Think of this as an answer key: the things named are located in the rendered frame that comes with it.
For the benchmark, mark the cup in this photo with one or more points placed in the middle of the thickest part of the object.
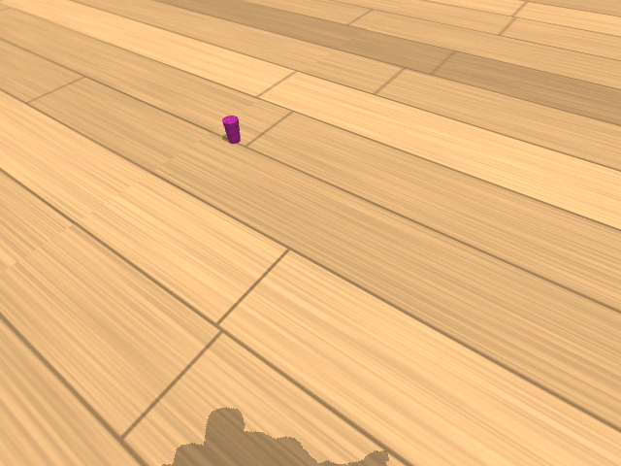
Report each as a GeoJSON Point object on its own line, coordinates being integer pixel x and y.
{"type": "Point", "coordinates": [231, 124]}

